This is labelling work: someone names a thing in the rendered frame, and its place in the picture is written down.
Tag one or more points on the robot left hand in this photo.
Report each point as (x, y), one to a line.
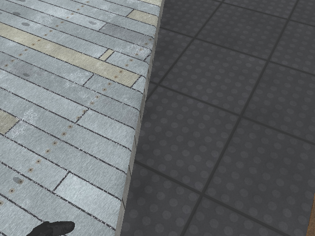
(56, 228)

